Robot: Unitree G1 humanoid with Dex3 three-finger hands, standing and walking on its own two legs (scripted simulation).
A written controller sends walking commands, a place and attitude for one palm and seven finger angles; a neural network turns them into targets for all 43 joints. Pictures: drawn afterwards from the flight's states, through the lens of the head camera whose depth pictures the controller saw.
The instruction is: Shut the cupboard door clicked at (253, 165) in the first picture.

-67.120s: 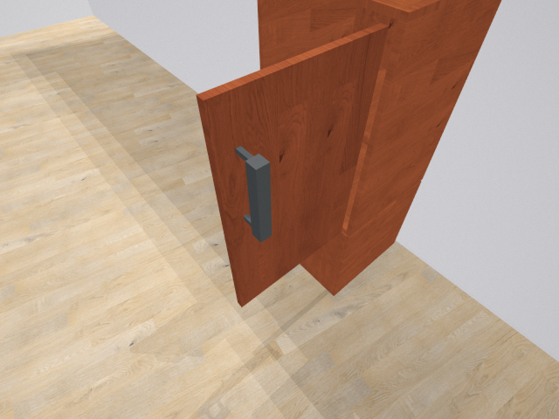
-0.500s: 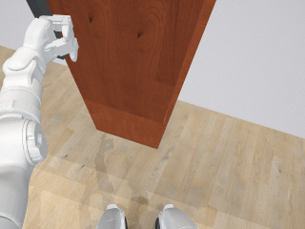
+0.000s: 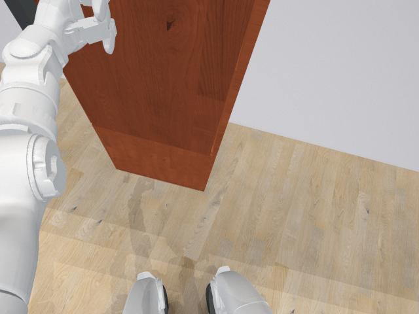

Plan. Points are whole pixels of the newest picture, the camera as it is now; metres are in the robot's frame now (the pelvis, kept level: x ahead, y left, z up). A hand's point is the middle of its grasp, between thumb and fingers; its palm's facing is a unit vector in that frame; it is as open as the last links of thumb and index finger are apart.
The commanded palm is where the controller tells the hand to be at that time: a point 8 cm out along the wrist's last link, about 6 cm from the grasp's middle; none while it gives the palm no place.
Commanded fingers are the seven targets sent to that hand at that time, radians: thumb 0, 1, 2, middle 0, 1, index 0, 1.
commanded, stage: pull the fist back off the door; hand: left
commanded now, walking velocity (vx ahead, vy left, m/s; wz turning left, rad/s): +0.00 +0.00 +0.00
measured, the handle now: (35, 9) +0.63 +0.19 +0.14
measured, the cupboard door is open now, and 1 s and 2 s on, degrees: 0 0 0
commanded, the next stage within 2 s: draw the hand back to the body in 0.94 s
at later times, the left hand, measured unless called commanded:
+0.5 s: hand (104, 26) +0.57 +0.09 +0.15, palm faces +0.05 -1.00 -0.03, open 2.8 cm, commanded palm +0.54 +0.12 +0.14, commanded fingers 0.00 0.90 0.90 -1.30 -1.50 -1.30 -1.50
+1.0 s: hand (107, 55) +0.52 +0.09 +0.14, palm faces +0.07 -1.00 -0.03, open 3.1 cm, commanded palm +0.48 +0.13 +0.14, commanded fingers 0.00 0.90 0.90 -1.30 -1.50 -1.30 -1.50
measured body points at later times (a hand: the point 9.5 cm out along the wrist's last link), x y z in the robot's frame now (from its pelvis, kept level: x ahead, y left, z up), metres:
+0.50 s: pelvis -0.01 +0.00 +0.00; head +0.11 +0.01 +0.43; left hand +0.56 +0.14 +0.15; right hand -0.07 -0.25 -0.10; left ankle +0.05 +0.10 -0.67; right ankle +0.00 -0.12 -0.67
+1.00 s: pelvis +0.04 -0.02 +0.03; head +0.11 -0.03 +0.48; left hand +0.51 +0.14 +0.14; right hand +0.08 -0.27 -0.09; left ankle +0.05 +0.10 -0.67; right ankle +0.00 -0.12 -0.67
